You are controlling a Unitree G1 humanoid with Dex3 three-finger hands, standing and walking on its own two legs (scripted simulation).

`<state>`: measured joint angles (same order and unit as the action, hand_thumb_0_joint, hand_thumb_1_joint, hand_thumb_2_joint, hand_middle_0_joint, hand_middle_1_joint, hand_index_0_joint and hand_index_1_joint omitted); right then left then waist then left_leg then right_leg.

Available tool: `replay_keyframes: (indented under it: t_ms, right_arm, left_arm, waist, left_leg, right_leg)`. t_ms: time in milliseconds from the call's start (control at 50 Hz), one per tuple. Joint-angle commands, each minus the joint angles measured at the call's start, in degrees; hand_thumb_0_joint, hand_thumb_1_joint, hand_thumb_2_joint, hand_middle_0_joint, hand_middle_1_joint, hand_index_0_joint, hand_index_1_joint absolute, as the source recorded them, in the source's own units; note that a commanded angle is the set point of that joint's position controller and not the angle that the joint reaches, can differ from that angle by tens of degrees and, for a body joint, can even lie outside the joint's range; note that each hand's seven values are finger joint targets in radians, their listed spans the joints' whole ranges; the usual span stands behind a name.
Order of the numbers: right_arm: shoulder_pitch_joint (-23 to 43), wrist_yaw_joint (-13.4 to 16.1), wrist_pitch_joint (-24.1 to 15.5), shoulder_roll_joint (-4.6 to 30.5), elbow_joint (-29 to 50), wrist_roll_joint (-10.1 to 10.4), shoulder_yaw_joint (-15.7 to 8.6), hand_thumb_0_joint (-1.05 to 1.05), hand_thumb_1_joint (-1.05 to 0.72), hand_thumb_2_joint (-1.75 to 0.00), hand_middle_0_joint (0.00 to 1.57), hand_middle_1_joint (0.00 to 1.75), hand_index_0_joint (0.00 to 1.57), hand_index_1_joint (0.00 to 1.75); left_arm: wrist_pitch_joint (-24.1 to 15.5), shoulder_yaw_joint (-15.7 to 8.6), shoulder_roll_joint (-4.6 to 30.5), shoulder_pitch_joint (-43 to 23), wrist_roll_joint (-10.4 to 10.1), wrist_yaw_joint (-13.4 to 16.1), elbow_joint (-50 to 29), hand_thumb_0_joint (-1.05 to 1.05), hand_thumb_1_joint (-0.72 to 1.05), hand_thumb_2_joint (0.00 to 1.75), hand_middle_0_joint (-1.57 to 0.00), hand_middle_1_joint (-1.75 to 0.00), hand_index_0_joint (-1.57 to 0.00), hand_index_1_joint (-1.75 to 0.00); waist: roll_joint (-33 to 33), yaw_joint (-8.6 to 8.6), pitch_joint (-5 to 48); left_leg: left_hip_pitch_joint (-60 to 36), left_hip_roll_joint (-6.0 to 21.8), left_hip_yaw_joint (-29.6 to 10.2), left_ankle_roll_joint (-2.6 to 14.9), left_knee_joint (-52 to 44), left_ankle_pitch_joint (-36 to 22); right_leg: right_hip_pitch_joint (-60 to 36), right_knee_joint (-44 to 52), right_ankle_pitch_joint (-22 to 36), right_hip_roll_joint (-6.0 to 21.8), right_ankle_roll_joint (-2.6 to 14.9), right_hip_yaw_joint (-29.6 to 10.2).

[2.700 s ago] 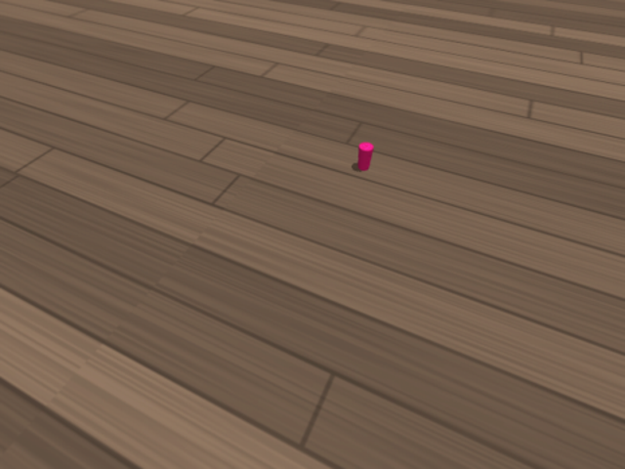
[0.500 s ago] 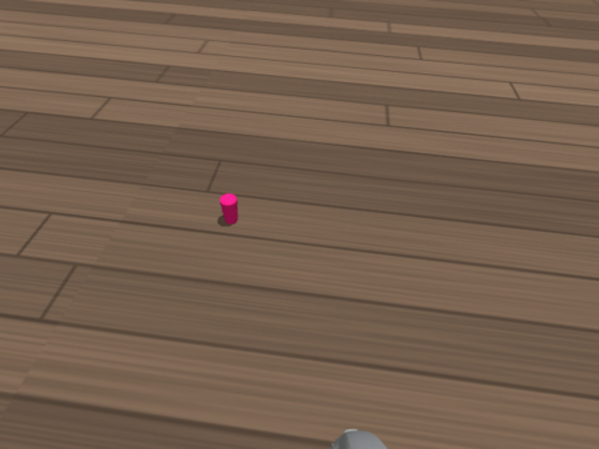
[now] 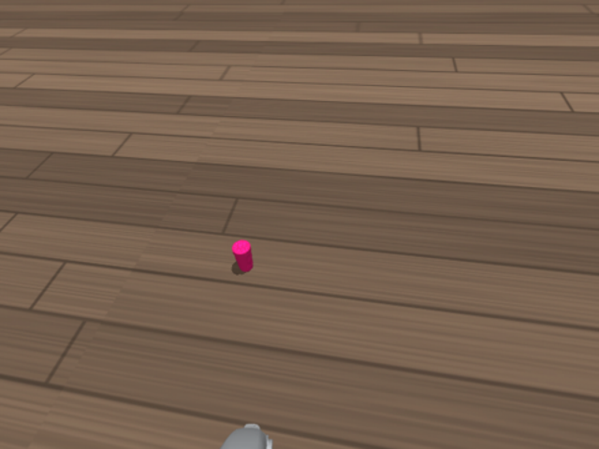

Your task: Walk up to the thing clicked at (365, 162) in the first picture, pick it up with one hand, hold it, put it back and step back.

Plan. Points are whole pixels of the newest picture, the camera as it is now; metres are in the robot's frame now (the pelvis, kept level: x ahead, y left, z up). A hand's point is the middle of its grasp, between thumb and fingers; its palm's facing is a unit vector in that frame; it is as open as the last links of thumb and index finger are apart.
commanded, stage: walk up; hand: left
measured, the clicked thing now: (243, 256) +0.96 +0.30 -0.71
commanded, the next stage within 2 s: none
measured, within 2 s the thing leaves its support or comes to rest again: neither
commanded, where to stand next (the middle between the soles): +0.64 +0.09 m, yaw +0 degrees
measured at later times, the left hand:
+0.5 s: hand (119, 376) +0.27 +0.34 -0.15, palm faces -0.02 -0.94 -0.34, open 7.4 cm
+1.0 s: hand (152, 292) +0.42 +0.32 -0.12, palm faces +0.02 -0.91 -0.41, open 7.4 cm
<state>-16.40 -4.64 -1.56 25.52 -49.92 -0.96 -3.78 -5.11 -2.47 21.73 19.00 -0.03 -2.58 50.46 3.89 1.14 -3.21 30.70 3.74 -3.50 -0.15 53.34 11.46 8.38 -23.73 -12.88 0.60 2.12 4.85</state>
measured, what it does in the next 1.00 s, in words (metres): walks ahead: left foot, then right foot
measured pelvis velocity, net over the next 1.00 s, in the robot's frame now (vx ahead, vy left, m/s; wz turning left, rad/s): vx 0.38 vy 0.04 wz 0.03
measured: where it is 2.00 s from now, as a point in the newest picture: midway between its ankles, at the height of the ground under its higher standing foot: (288, 342)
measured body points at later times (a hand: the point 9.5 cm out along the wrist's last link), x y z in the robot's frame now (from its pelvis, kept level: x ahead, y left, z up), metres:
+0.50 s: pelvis +0.21 +0.07 +0.00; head +0.22 +0.08 +0.45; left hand +0.27 +0.39 -0.12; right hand +0.27 -0.25 -0.10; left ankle +0.19 +0.17 -0.74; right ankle +0.31 -0.10 -0.69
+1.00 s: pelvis +0.38 +0.04 +0.00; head +0.39 +0.02 +0.45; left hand +0.42 +0.37 -0.09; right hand +0.46 -0.28 -0.13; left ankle +0.47 +0.21 -0.69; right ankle +0.39 -0.07 -0.74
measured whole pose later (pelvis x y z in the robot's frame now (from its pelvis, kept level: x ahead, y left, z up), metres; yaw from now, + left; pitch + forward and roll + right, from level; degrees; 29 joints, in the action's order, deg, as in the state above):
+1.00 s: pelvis +0.38 +0.04 +0.00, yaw +2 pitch -3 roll +0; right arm -16.5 -4.3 -0.8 25.1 -49.9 -1.4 -4.0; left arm -4.8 -2.4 22.1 18.9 0.3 -2.1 48.7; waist 3.7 0.8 -4.2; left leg 28.1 4.7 -1.7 -0.3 48.1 13.8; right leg 8.7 -24.8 -12.9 1.3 1.7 4.8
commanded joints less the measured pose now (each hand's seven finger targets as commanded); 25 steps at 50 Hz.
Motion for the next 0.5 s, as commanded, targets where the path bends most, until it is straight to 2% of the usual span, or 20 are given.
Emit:
replay_keyframes:
  t_ms: [0,60,100,120,140,160,180,200,220,240,260,280,300,320,340,360,420,440,460,480]
  right_arm:
    - [3.7,-0.4,-1.8,8.6,4.9,-0.5,-2.9,0.00,-0.90,-0.90,0.20,0.30,0.20,0.30]
    - [7.0,-0.6,-2.5,7.9,5.2,-0.6,-2.9,0.00,-0.90,-0.90,0.20,0.30,0.20,0.30]
    - [6.2,-0.6,-2.8,8.2,4.9,-0.4,-3.1,0.00,-0.90,-0.90,0.20,0.30,0.20,0.30]
    - [3.0,-0.5,-2.9,8.2,4.0,-0.3,-3.3,0.00,-0.90,-0.90,0.20,0.30,0.20,0.30]
    - [-0.4,-0.1,-3.1,9.6,2.4,-0.5,-3.9,0.00,-0.90,-0.90,0.20,0.30,0.20,0.30]
    - [-7.8,0.6,-3.5,12.3,0.2,-1.0,-4.9,0.00,-0.90,-0.90,0.20,0.30,0.20,0.30]
    - [-12.7,1.5,-3.8,16.9,-0.1,-1.5,-6.5,0.00,-0.90,-0.90,0.20,0.30,0.20,0.30]
    - [-10.3,1.9,-4.1,19.4,2.2,-0.8,-6.6,0.00,-0.90,-0.90,0.20,0.30,0.20,0.30]
    - [-8.8,1.8,-3.8,19.3,2.5,0.9,-6.8,0.00,-0.90,-0.90,0.20,0.30,0.20,0.30]
    - [-7.1,2.2,-3.5,16.9,2.8,1.3,-6.0,0.00,-0.90,-0.90,0.20,0.30,0.20,0.30]
    - [-4.9,2.5,-3.7,14.7,3.5,1.3,-4.8,0.00,-0.90,-0.90,0.20,0.30,0.20,0.30]
    - [-3.2,2.8,-4.0,13.1,4.0,1.3,-3.8,0.00,-0.90,-0.90,0.20,0.30,0.20,0.30]
    - [-2.2,2.8,-4.3,12.3,3.9,1.5,-3.5,0.00,-0.90,-0.90,0.20,0.30,0.20,0.30]
    - [-1.7,2.8,-4.6,12.1,3.9,1.5,-3.4,0.00,-0.90,-0.90,0.20,0.30,0.20,0.30]
    - [-1.2,2.8,-4.6,12.5,4.3,1.4,-3.5,0.00,-0.90,-0.90,0.20,0.30,0.20,0.30]
    - [-0.9,2.8,-4.6,12.1,5.1,1.2,-3.4,0.00,-0.90,-0.90,0.20,0.30,0.20,0.30]
    - [-1.7,2.8,-4.8,12.6,5.7,0.8,-3.7,0.00,-0.90,-0.90,0.20,0.30,0.20,0.30]
    - [-2.3,2.8,-4.8,12.7,5.5,0.7,-3.7,0.00,-0.90,-0.90,0.20,0.30,0.20,0.30]
    - [-3.4,2.8,-4.7,12.9,5.4,0.8,-3.8,0.00,-0.90,-0.90,0.20,0.30,0.20,0.30]
    - [-3.6,2.7,-4.6,12.9,5.4,0.8,-3.9,0.00,-0.90,-0.90,0.20,0.30,0.20,0.30]
  left_arm:
    - [-2.4,-5.9,17.7,-2.0,0.5,1.0,-5.3,0.00,0.90,0.90,-0.20,-0.30,-0.20,-0.30]
    - [-2.1,-5.6,17.9,-0.3,0.4,0.9,-4.4,0.00,0.90,0.90,-0.20,-0.30,-0.20,-0.30]
    - [-1.7,-5.6,18.6,-0.1,0.4,0.9,-4.3,0.00,0.90,0.90,-0.20,-0.30,-0.20,-0.30]
    - [-1.4,-5.6,19.1,-1.6,0.5,1.0,-4.6,0.00,0.90,0.90,-0.20,-0.30,-0.20,-0.30]
    - [-1.2,-5.1,18.0,-1.5,0.4,1.1,-4.5,0.00,0.90,0.90,-0.20,-0.30,-0.20,-0.30]
    - [-1.0,-4.1,15.4,0.2,0.6,1.2,-4.8,0.00,0.90,0.90,-0.20,-0.30,-0.20,-0.30]
    - [-0.8,-2.5,10.9,3.1,0.1,1.1,-5.1,0.00,0.90,0.90,-0.20,-0.30,-0.20,-0.30]
    - [-0.4,-2.5,10.7,4.8,-0.6,1.3,-4.8,0.00,0.90,0.90,-0.20,-0.30,-0.20,-0.30]
    - [0.1,-3.5,15.9,2.0,0.2,2.1,-3.7,0.00,0.90,0.90,-0.20,-0.30,-0.20,-0.30]
    - [0.0,-3.1,16.7,-0.3,0.0,2.2,-3.4,0.00,0.90,0.90,-0.20,-0.30,-0.20,-0.30]
    - [0.0,-2.9,15.8,-0.4,-0.5,1.9,-3.0,0.00,0.90,0.90,-0.20,-0.30,-0.20,-0.30]
    - [0.1,-2.9,14.7,1.4,-1.1,1.5,-2.1,0.00,0.90,0.90,-0.20,-0.30,-0.20,-0.30]
    - [0.5,-2.8,14.2,2.8,-1.2,1.1,-1.3,0.00,0.90,0.90,-0.20,-0.30,-0.20,-0.30]
    - [0.9,-3.0,13.7,3.1,-1.1,0.8,-1.1,0.00,0.90,0.90,-0.20,-0.30,-0.20,-0.30]
    - [1.2,-3.0,13.2,3.7,-1.0,0.5,-0.8,0.00,0.90,0.90,-0.20,-0.30,-0.20,-0.30]
    - [1.3,-2.9,13.0,3.7,-0.8,0.3,-1.0,0.00,0.90,0.90,-0.20,-0.30,-0.20,-0.30]
    - [1.4,-3.0,12.7,-1.1,0.0,-0.3,-2.6,0.00,0.90,0.90,-0.20,-0.30,-0.20,-0.30]
    - [1.4,-3.1,12.7,-3.1,0.2,-0.5,-3.2,0.00,0.90,0.90,-0.20,-0.30,-0.20,-0.30]
    - [1.4,-3.1,12.4,-5.0,0.4,-0.7,-3.8,0.00,0.90,0.90,-0.20,-0.30,-0.20,-0.30]
    - [1.2,-3.0,11.7,-5.7,0.5,-0.8,-4.2,0.00,0.90,0.90,-0.20,-0.30,-0.20,-0.30]
  waist:
    - [-9.3,0.89,-2.2]
    - [-9.6,2.09,-1.6]
    - [-9.9,1.39,0.3]
    - [-9.4,-0.88,1.3]
    - [-5.6,-2.59,2.8]
    - [1.6,-5.97,7.7]
    - [13.6,-7.55,10.0]
    - [14.2,-5.74,8.2]
    - [8.5,-6.18,7.1]
    - [3.8,-5.19,3.4]
    - [1.1,-3.95,1.0]
    - [1.6,-2.57,0.4]
    - [2.5,-1.26,-0.7]
    - [3.2,-0.98,-0.8]
    - [4.2,-0.77,-0.7]
    - [4.5,-0.60,-1.2]
    - [4.8,-1.91,-3.1]
    - [4.2,-2.47,-3.7]
    - [4.0,-3.37,-3.7]
    - [4.5,-3.40,-3.3]
  left_leg:
    - [1.4,3.3,1.0,-0.53,-12.8,-1.4]
    - [-3.9,2.4,4.0,0.44,-18.5,-3.7]
    - [-8.7,1.3,5.6,1.74,-20.7,-2.8]
    - [-13.7,1.2,6.1,2.37,-23.4,-3.7]
    - [-19.7,-1.0,7.6,2.70,-23.8,-3.0]
    - [-30.7,-0.8,4.7,4.91,-25.9,1.4]
    - [-38.5,8.5,-9.7,8.06,-30.0,11.5]
    - [-41.9,19.2,-33.2,12.88,-37.6,16.6]
    - [-38.9,21.5,-35.3,16.53,-37.3,13.3]
    - [-32.5,19.6,-28.7,15.81,-37.1,6.6]
    - [-27.9,15.6,-18.6,12.64,-36.9,-2.4]
    - [-26.0,12.9,-12.0,10.09,-36.3,-9.1]
    - [-22.4,11.1,-7.2,8.56,-36.7,-12.0]
    - [-20.4,10.2,-5.3,9.55,-37.1,-12.4]
    - [-20.0,10.2,-4.1,10.94,-37.7,-10.1]
    - [-20.2,9.7,-2.7,11.43,-38.6,-8.2]
    - [-21.4,10.9,-2.5,13.78,-40.5,-5.8]
    - [-21.0,10.6,-1.9,13.75,-40.8,-5.3]
    - [-22.6,10.1,-1.5,13.14,-40.1,-7.0]
    - [-23.3,10.3,-0.8,13.07,-38.8,-10.2]
  right_leg:
    - [1.2,12.0,-9.1,15.2,10.05,-10.8]
    - [1.1,8.7,-2.5,14.7,8.90,-8.2]
    - [0.5,5.6,2.3,15.4,8.37,-8.4]
    - [1.9,2.6,3.5,15.7,7.62,-8.1]
    - [3.6,-3.5,7.7,13.3,6.51,-5.4]
    - [7.1,-19.0,12.3,9.5,4.65,-2.6]
    - [18.4,-34.6,3.0,4.0,1.84,0.5]
    - [31.4,-41.7,-16.6,-3.8,0.52,-1.4]
    - [31.3,-45.6,-17.7,0.8,1.37,-6.8]
    - [30.4,-47.5,-14.6,2.2,1.30,-9.0]
    - [27.5,-44.9,-10.5,2.8,1.19,-11.5]
    - [25.4,-42.2,-7.8,3.6,1.00,-11.3]
    - [23.0,-39.5,-6.1,4.7,0.44,-10.5]
    - [21.3,-39.0,-4.4,4.3,0.01,-8.7]
    - [20.5,-37.3,-3.5,4.6,-0.74,-7.9]
    - [21.0,-34.9,-1.9,4.8,-1.43,-7.3]
    - [24.2,-27.0,-0.7,6.2,-2.61,-5.6]
    - [24.2,-24.8,0.0,6.4,-2.72,-5.0]
    - [24.3,-22.0,0.8,6.3,-2.44,-4.3]
    - [22.8,-19.0,2.9,6.2,-2.11,-3.6]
